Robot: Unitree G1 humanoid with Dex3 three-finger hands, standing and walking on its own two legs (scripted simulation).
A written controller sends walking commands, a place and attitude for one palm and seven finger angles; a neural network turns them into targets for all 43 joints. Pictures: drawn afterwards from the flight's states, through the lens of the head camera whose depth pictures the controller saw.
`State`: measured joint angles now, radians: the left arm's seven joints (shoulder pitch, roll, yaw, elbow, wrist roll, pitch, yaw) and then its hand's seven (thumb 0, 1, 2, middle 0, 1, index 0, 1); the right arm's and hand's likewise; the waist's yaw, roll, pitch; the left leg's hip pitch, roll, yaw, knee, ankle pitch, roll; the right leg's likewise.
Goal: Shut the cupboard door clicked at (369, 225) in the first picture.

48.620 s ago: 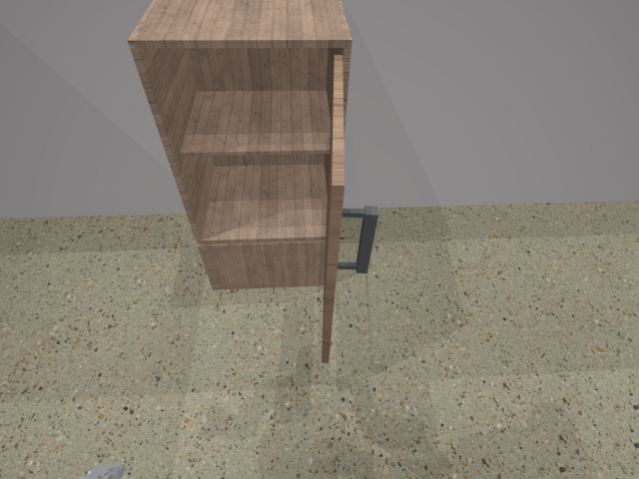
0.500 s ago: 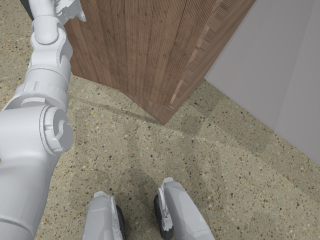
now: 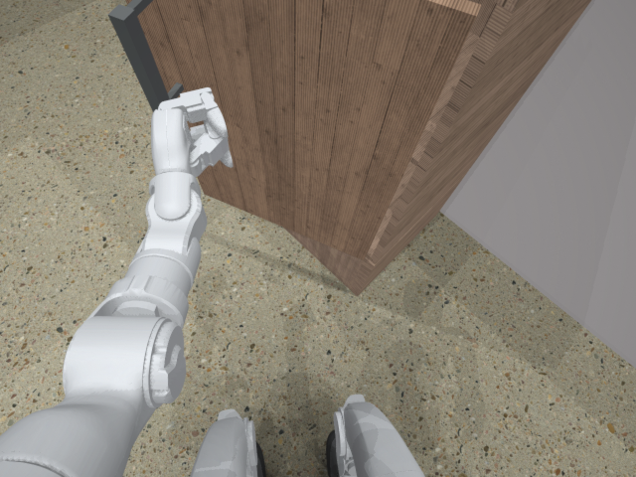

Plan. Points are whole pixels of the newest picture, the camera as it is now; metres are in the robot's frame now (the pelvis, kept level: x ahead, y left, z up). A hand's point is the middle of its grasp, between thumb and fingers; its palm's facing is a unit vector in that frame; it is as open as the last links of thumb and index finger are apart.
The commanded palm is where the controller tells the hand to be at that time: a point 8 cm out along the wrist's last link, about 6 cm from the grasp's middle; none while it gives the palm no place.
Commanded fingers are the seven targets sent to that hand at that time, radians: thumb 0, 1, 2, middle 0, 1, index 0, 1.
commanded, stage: pull the fist back off the door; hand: left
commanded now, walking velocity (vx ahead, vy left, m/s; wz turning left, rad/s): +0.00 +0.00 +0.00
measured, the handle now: (154, 59) +0.66 +0.16 +0.05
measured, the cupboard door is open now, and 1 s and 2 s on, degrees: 21 21 21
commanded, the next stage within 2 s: draw the hand back to the body in 0.20 s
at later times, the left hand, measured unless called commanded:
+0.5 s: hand (215, 167) +0.46 +0.07 +0.08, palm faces +0.03 -1.00 -0.07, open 3.1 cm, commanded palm +0.41 +0.13 +0.09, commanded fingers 0.00 0.90 0.90 -1.30 -1.50 -1.30 -1.50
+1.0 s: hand (60, 275) +0.31 +0.16 +0.16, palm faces +0.06 -0.98 -0.21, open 3.1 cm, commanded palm +0.28 +0.22 +0.19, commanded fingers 0.00 0.90 0.90 -0.89 -1.05 -0.89 -1.05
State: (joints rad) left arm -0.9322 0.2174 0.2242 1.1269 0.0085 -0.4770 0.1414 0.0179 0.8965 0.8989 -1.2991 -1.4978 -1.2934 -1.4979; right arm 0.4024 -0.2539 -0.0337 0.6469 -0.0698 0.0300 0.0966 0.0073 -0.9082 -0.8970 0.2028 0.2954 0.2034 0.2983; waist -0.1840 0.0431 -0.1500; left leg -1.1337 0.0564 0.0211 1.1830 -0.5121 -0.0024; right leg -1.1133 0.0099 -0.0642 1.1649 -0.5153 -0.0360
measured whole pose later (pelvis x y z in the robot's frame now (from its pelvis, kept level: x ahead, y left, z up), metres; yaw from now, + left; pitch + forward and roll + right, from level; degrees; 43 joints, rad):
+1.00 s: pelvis +0.01 +0.01 +0.09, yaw +1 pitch +2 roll +0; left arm 0.01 0.24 -0.01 0.15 -0.07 -0.12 0.04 0.02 0.89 0.90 -1.13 -1.31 -1.13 -1.31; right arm 0.18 -0.24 0.01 0.53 0.05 0.06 -0.08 0.01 -0.91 -0.90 0.20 0.30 0.20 0.30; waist 0.00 0.04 -0.05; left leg -0.34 0.02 0.05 0.63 -0.33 0.01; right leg -0.33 -0.01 -0.04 0.63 -0.34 -0.01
